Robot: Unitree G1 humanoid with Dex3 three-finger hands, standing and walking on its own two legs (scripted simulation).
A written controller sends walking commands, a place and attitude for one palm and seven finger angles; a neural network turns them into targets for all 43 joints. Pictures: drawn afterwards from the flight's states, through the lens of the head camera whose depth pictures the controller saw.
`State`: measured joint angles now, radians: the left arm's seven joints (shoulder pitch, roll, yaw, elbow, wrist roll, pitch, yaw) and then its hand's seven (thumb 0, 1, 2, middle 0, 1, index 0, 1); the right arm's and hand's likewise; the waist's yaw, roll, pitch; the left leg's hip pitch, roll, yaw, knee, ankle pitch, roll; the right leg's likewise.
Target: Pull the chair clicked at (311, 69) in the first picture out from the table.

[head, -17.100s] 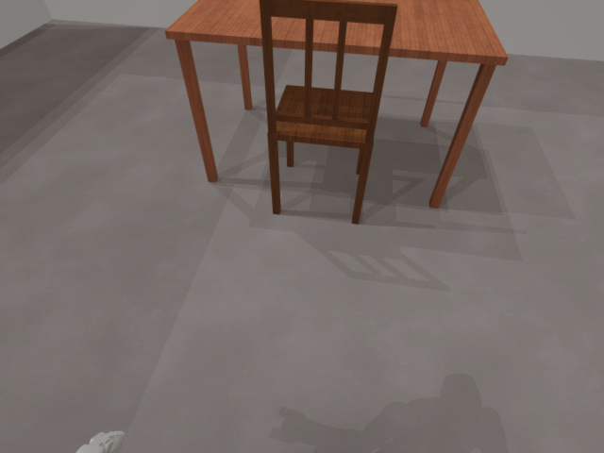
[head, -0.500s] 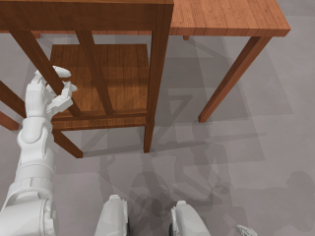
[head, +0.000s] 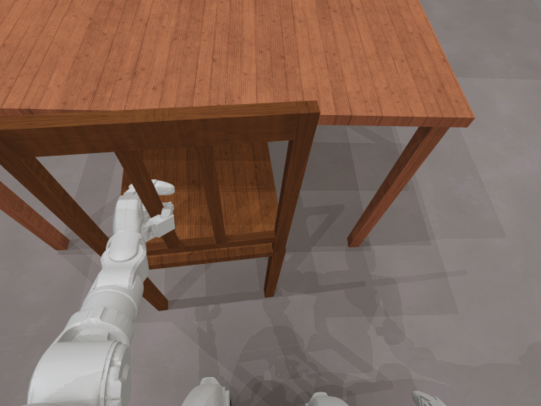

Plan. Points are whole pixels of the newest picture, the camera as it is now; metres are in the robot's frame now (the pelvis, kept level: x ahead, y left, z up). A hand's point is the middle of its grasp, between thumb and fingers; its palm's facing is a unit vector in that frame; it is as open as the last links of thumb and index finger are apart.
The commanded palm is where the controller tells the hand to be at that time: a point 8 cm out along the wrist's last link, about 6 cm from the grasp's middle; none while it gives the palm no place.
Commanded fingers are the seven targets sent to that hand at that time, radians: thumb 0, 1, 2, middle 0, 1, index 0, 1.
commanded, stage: step backward, pulling the chair out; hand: left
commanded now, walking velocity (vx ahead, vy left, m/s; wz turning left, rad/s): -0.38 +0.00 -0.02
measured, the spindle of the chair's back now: (154, 207) +0.44 +0.19 -0.05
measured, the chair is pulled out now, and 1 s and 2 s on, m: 0.04 0.21 0.29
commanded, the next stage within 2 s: none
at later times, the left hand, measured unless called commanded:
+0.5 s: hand (187, 282) +0.30 +0.12 -0.04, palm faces +0.08 -0.98 -0.16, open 5.2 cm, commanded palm +0.30 +0.17 -0.04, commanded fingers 0.00 0.90 0.90 -0.50 -1.45 -0.50 -1.45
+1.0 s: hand (182, 326) +0.24 +0.12 -0.04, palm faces +0.04 -0.98 -0.19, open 5.4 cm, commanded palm +0.25 +0.17 -0.04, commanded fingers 0.00 0.90 0.90 -0.50 -1.45 -0.50 -1.45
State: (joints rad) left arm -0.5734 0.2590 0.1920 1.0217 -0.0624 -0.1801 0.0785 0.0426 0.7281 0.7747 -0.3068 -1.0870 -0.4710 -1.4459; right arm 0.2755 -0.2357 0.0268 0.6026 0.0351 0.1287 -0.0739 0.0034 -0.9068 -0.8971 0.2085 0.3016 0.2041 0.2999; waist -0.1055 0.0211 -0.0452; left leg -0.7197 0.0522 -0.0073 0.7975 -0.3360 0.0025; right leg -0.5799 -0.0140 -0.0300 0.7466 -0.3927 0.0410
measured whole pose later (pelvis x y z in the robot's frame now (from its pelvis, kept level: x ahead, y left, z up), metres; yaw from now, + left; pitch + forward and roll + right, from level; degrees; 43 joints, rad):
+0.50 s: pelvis -0.08 -0.02 +0.01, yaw -1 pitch +5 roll -2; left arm -0.53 0.19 0.13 1.08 -0.09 -0.23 0.10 0.02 0.70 0.75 -0.29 -1.13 -0.49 -1.45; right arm 0.23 -0.23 0.00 0.72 0.05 0.03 -0.09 0.01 -0.91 -0.90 0.21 0.30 0.20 0.30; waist -0.08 0.07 0.11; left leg -0.59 0.08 0.00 0.67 -0.18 -0.02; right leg -0.48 0.01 -0.03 0.66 -0.27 0.01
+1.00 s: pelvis -0.13 -0.02 +0.01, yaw -1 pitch +0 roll -2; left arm -0.52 0.19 0.04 1.08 -0.08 -0.23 0.09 0.01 0.65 0.79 -0.28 -1.16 -0.49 -1.45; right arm 0.19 -0.21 0.03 0.75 0.04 -0.09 -0.11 0.01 -0.91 -0.90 0.21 0.30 0.20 0.30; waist -0.04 0.07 0.18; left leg -0.55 0.06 -0.01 0.67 -0.20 -0.01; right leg -0.43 0.01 -0.02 0.67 -0.22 0.01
